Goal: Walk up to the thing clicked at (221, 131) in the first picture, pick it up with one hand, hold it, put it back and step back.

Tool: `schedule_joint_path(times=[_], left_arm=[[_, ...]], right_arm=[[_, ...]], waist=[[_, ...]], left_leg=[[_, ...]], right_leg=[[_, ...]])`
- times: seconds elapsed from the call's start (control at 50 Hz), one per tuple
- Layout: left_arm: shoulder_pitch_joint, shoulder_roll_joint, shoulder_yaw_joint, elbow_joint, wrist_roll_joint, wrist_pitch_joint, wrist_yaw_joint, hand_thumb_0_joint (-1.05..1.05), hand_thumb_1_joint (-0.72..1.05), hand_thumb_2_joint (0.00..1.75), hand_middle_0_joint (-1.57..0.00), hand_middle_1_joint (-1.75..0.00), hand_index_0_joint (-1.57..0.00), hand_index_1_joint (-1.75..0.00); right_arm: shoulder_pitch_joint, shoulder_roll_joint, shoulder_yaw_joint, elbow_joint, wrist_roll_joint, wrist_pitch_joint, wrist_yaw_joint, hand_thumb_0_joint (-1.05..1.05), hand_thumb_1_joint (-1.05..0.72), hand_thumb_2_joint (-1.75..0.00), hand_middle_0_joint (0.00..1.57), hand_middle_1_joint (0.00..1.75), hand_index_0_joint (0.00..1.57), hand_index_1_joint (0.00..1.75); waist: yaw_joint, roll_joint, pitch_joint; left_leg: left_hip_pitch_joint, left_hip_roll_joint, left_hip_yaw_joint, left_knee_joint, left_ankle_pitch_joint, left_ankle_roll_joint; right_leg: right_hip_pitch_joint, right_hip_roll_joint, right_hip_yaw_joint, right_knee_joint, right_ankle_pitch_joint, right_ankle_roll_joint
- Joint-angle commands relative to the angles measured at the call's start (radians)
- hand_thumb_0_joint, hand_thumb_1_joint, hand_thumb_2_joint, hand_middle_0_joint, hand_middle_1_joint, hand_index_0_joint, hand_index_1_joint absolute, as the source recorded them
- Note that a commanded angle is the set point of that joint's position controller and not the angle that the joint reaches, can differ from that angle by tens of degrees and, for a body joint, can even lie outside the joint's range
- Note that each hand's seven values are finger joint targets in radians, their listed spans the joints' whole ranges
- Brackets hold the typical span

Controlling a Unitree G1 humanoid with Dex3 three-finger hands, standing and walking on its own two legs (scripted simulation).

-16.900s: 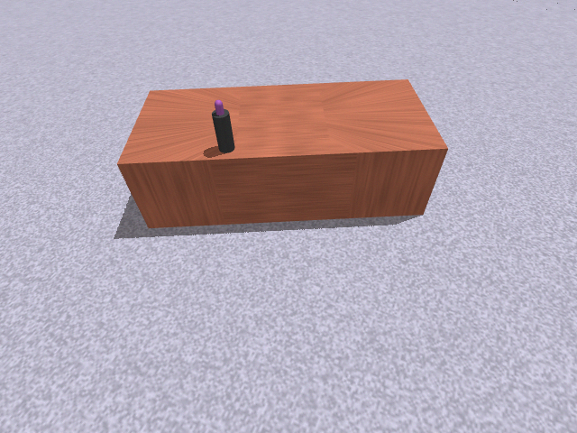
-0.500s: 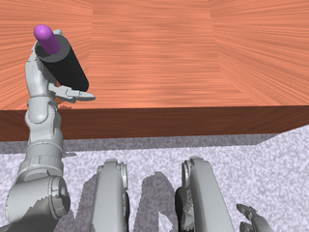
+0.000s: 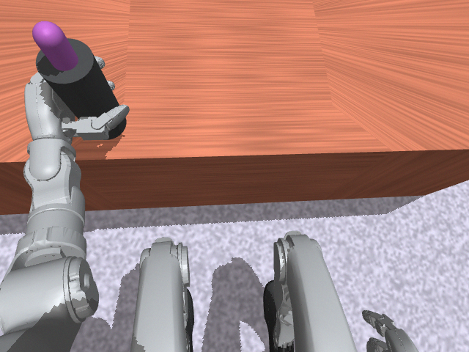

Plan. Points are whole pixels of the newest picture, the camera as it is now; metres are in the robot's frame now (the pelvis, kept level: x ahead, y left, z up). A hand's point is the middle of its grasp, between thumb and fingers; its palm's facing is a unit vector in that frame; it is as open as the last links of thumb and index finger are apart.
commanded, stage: settle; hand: left
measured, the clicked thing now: (82, 86) +0.51 +0.23 +0.05
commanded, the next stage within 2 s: lift in 1.02 s
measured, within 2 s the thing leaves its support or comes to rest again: leaves its support in 0.46 s
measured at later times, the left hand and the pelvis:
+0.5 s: hand (101, 106) +0.49 +0.21 +0.02, palm faces +0.11 -0.99 -0.06, open 9.0 cm; pelvis +0.01 +0.00 +0.03, yaw +0 degrees
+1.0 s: hand (80, 63) +0.51 +0.21 +0.09, palm faces +0.12 -0.99 -0.03, open 9.1 cm; pelvis +0.02 +0.00 +0.09, yaw +0 degrees
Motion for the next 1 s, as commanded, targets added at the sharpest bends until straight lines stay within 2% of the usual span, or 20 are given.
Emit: schedule_joint_path(times=[0.0,0.18,0.38,0.44,0.46,0.48,0.5,0.54,0.58,0.6,0.62,0.64,0.66,0.7,0.72,0.76,0.8,0.84,0.9,0.98], left_arm=[[-0.307,0.11,-0.009,-0.112,-0.002,-0.038,-0.013,0.0,0.41,1.05,-1.21,-1.19,-1.23,-1.17],[-0.351,0.159,-0.007,-0.24,0.009,-0.007,-0.017,0.0,0.38,1.1,-1.23,-1.25,-1.24,-1.24],[-0.433,0.254,0.047,-0.567,-0.036,0.026,0.028,0.0,0.28,1.09,-1.17,-1.23,-1.18,-1.23],[-0.33,0.295,0.095,-0.532,-0.037,0.042,0.044,0.0,0.3,1.11,-1.19,-1.26,-1.21,-1.26],[-0.327,0.271,0.082,-0.506,-0.039,0.044,0.046,0.0,0.31,1.12,-1.19,-1.26,-1.2,-1.26],[-0.379,0.23,0.04,-0.558,-0.044,0.031,0.044,0.0,0.31,1.14,-1.18,-1.28,-1.2,-1.27],[-0.488,0.305,0.077,-0.696,-0.045,0.01,0.054,0.0,0.28,1.15,-1.19,-1.3,-1.21,-1.29],[-0.413,0.298,0.071,-0.585,-0.044,0.024,0.053,0.0,0.23,1.13,-1.2,-1.29,-1.22,-1.29],[-0.291,0.21,0.044,-0.392,-0.047,0.038,0.045,0.0,0.25,1.17,-1.19,-1.3,-1.2,-1.3],[-0.35,0.208,0.04,-0.447,-0.054,0.022,0.042,0.0,0.27,1.18,-1.19,-1.3,-1.2,-1.3],[-0.441,0.318,0.095,-0.581,-0.046,-0.003,0.05,0.0,0.27,1.18,-1.2,-1.3,-1.21,-1.3],[-0.421,0.335,0.09,-0.553,-0.033,0.003,0.048,0.0,0.22,1.16,-1.22,-1.31,-1.23,-1.31],[-0.344,0.258,0.041,-0.435,-0.029,0.019,0.037,0.0,0.24,1.16,-1.22,-1.31,-1.23,-1.31],[-0.338,0.214,0.047,-0.376,-0.048,0.022,0.024,0.0,0.26,1.2,-1.22,-1.32,-1.23,-1.32],[-0.308,0.212,0.053,-0.329,-0.047,0.023,0.021,0.0,0.25,1.19,-1.24,-1.33,-1.25,-1.33],[-0.351,0.28,0.071,-0.405,-0.034,0.009,0.013,0.0,0.26,1.16,-1.22,-1.31,-1.24,-1.3],[-0.364,0.23,0.05,-0.397,-0.042,0.007,-0.003,0.0,0.28,1.18,-1.23,-1.31,-1.24,-1.3],[-0.289,0.257,0.092,-0.301,-0.045,0.014,-0.004,0.0,0.29,1.18,-1.24,-1.31,-1.25,-1.31],[-0.419,0.274,0.082,-0.445,-0.044,-0.018,0.001,0.0,0.32,1.21,-1.24,-1.33,-1.26,-1.32],[-0.348,0.274,0.094,-0.39,-0.04,-0.017,0.002,0.0,0.33,1.23,-1.26,-1.35,-1.27,-1.34]], right_arm=[[0.147,-0.197,-0.069,-0.061,-0.002,-0.015,-0.011,0.0,-0.88,-0.89,0.2,0.3,0.2,0.3],[0.167,-0.193,-0.073,-0.06,0.009,-0.001,-0.018,0.0,-0.89,-0.89,0.2,0.3,0.2,0.3],[0.162,-0.172,-0.073,-0.072,0.026,-0.002,-0.044,0.0,-0.9,-0.9,0.2,0.3,0.2,0.3],[0.18,-0.175,-0.076,-0.031,0.024,-0.001,-0.051,0.0,-0.9,-0.9,0.2,0.3,0.2,0.3],[0.182,-0.168,-0.067,-0.02,0.024,-0.002,-0.05,0.0,-0.9,-0.9,0.2,0.3,0.2,0.3],[0.173,-0.152,-0.058,-0.023,0.023,-0.009,-0.05,0.0,-0.9,-0.9,0.2,0.3,0.2,0.3],[0.185,-0.153,-0.065,-0.016,0.022,-0.013,-0.054,0.0,-0.9,-0.9,0.2,0.3,0.2,0.3],[0.184,-0.151,-0.057,0.001,0.02,-0.016,-0.054,0.0,-0.91,-0.9,0.2,0.3,0.2,0.3],[0.175,-0.15,-0.053,0.023,0.019,-0.02,-0.05,0.0,-0.91,-0.9,0.2,0.3,0.2,0.3],[0.167,-0.149,-0.053,-0.001,0.02,-0.025,-0.05,0.0,-0.9,-0.9,0.2,0.3,0.2,0.3],[0.177,-0.155,-0.06,0.006,0.016,-0.023,-0.052,0.0,-0.9,-0.9,0.2,0.3,0.2,0.3],[0.185,-0.159,-0.061,0.005,0.014,-0.019,-0.05,0.0,-0.91,-0.9,0.2,0.3,0.2,0.3],[0.185,-0.156,-0.059,0.008,0.012,-0.016,-0.045,0.0,-0.91,-0.9,0.2,0.3,0.2,0.3],[0.182,-0.154,-0.06,0.021,0.016,-0.023,-0.042,0.0,-0.9,-0.9,0.2,0.3,0.2,0.3],[0.189,-0.158,-0.064,0.021,0.016,-0.022,-0.043,0.0,-0.9,-0.9,0.2,0.3,0.2,0.3],[0.196,-0.163,-0.067,0.005,0.012,-0.021,-0.041,0.0,-0.91,-0.9,0.2,0.3,0.2,0.3],[0.204,-0.158,-0.066,-0.001,0.015,-0.024,-0.038,0.0,-0.9,-0.9,0.2,0.3,0.2,0.3],[0.207,-0.17,-0.071,0.015,0.015,-0.022,-0.037,0.0,-0.9,-0.9,0.2,0.3,0.2,0.3],[0.2,-0.155,-0.067,0.0,0.012,-0.022,-0.036,0.0,-0.89,-0.9,0.2,0.3,0.2,0.3],[0.211,-0.158,-0.071,0.014,0.013,-0.023,-0.037,0.0,-0.9,-0.9,0.2,0.3,0.2,0.3]], waist=[[-0.048,0.099,-0.58],[-0.027,0.15,-0.638],[-0.003,0.192,-0.816],[-0.004,0.202,-0.77],[-0.016,0.179,-0.726],[-0.032,0.186,-0.726],[-0.024,0.212,-0.786],[-0.026,0.213,-0.729],[-0.042,0.149,-0.604],[-0.04,0.175,-0.637],[-0.012,0.226,-0.717],[0.002,0.258,-0.738],[-0.02,0.23,-0.684],[-0.028,0.184,-0.638],[-0.035,0.158,-0.636],[-0.007,0.201,-0.705],[-0.023,0.184,-0.737],[-0.016,0.165,-0.665],[-0.011,0.194,-0.717],[-0.016,0.177,-0.689]], left_leg=[[0.431,-0.02,0.006,-0.234,0.133,0.032],[0.489,-0.02,0.002,-0.272,0.105,0.027],[0.663,-0.014,0.004,-0.326,0.251,0.034],[0.682,-0.01,-0.003,-0.363,0.25,0.034],[0.671,-0.008,-0.004,-0.366,0.251,0.037],[0.669,-0.006,-0.004,-0.372,0.25,0.037],[0.704,-0.007,0.0,-0.375,0.251,0.036],[0.728,-0.005,-0.006,-0.398,0.25,0.034],[0.663,-0.005,0.0,-0.405,0.217,0.041],[0.677,-0.005,-0.001,-0.409,0.238,0.037],[0.743,-0.003,-0.002,-0.415,0.265,0.032],[0.816,-0.002,-0.008,-0.443,0.283,0.026],[0.799,-0.003,-0.006,-0.447,0.278,0.028],[0.76,-0.003,-0.002,-0.441,0.291,0.03],[0.737,-0.007,0.005,-0.433,0.304,0.036],[0.791,-0.008,0.014,-0.445,0.353,0.035],[0.829,-0.007,0.009,-0.446,0.428,0.033],[0.79,-0.008,0.007,-0.453,0.393,0.035],[0.821,-0.007,0.004,-0.481,0.355,0.031],[0.834,-0.007,0.004,-0.502,0.363,0.031]], right_leg=[[0.279,0.031,-0.037,-0.218,0.179,-0.064],[0.306,0.023,-0.031,-0.234,0.159,-0.067],[0.471,0.029,-0.009,-0.322,0.269,-0.062],[0.492,0.032,-0.005,-0.346,0.263,-0.063],[0.48,0.032,-0.003,-0.356,0.268,-0.061],[0.484,0.033,-0.006,-0.36,0.271,-0.062],[0.513,0.033,-0.001,-0.373,0.275,-0.061],[0.513,0.036,-0.004,-0.387,0.267,-0.064],[0.485,0.04,-0.004,-0.41,0.244,-0.061],[0.496,0.037,-0.003,-0.41,0.263,-0.063],[0.508,0.036,0.0,-0.409,0.275,-0.065],[0.516,0.034,-0.001,-0.422,0.274,-0.07],[0.517,0.04,-0.009,-0.436,0.274,-0.069],[0.525,0.042,-0.014,-0.441,0.297,-0.065],[0.55,0.041,-0.011,-0.453,0.315,-0.062],[0.598,0.041,-0.004,-0.467,0.351,-0.063],[0.622,0.041,-0.013,-0.467,0.419,-0.065],[0.608,0.043,-0.015,-0.473,0.383,-0.062],[0.625,0.04,-0.012,-0.485,0.352,-0.064],[0.639,0.044,-0.016,-0.504,0.356,-0.063]])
